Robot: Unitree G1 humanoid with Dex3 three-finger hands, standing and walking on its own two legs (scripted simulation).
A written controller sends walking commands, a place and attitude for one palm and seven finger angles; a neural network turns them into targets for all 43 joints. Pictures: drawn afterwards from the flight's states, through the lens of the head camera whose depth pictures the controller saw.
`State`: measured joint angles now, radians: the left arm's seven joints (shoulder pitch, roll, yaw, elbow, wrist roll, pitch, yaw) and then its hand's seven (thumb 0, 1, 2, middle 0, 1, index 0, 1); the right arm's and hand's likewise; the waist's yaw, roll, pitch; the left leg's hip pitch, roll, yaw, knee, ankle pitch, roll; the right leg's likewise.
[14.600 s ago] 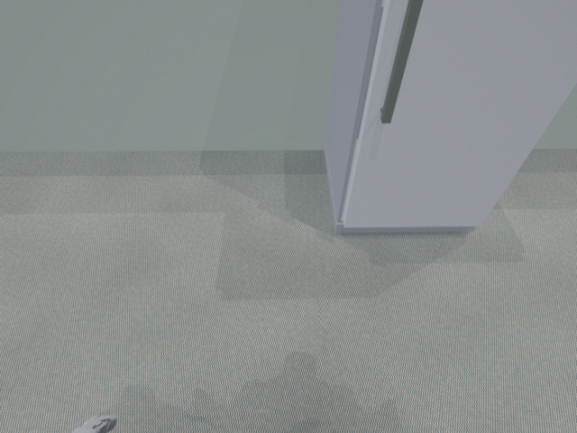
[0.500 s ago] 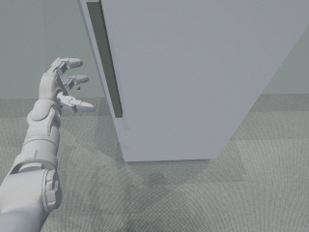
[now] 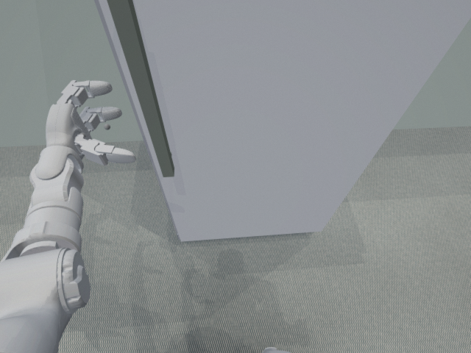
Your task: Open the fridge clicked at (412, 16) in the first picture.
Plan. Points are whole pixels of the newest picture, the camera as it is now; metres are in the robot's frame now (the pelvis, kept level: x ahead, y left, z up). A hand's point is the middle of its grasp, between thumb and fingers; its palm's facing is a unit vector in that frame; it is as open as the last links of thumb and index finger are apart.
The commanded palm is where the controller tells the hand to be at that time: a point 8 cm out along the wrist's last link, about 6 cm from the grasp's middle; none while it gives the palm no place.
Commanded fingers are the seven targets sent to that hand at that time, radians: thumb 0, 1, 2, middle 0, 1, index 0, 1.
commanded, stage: move the hooked fingers beside the handle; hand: left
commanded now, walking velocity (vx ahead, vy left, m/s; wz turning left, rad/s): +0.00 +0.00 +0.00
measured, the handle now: (151, 100) +0.54 +0.14 +0.11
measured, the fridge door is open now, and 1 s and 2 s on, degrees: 0 0 0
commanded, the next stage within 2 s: feel for the door with the fingertips in 0.48 s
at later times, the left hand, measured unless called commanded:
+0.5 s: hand (110, 127) +0.46 +0.19 +0.12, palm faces +0.05 -1.00 +0.00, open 14.0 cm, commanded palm +0.43 +0.24 +0.12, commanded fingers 0.00 -0.50 0.30 -0.30 -1.20 -0.30 -1.20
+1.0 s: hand (140, 125) +0.47 +0.15 +0.11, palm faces +0.04 -1.00 +0.00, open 14.0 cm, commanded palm +0.44 +0.21 +0.12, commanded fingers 0.00 -0.50 0.30 -0.30 -1.20 -0.30 -1.20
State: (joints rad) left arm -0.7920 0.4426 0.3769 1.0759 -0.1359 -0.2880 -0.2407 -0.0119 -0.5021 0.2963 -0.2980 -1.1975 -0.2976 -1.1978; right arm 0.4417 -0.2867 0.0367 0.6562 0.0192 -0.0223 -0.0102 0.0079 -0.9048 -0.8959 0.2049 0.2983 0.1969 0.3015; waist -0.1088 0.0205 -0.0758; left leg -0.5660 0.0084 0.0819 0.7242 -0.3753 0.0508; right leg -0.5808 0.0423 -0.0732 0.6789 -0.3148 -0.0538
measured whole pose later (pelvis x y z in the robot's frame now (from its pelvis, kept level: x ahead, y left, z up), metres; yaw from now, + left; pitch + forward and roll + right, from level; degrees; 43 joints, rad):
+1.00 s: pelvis -0.01 -0.01 +0.00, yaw +0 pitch +12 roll +0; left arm -0.85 0.34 0.31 1.11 -0.10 -0.30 -0.12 -0.01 -0.50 0.30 -0.30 -1.20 -0.30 -1.20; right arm 0.40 -0.27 0.04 0.65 0.01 -0.04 0.00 0.01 -0.91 -0.90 0.20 0.30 0.20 0.30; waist -0.11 0.02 -0.08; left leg -0.57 0.01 0.08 0.73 -0.37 0.04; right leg -0.59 0.04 -0.08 0.70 -0.32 -0.07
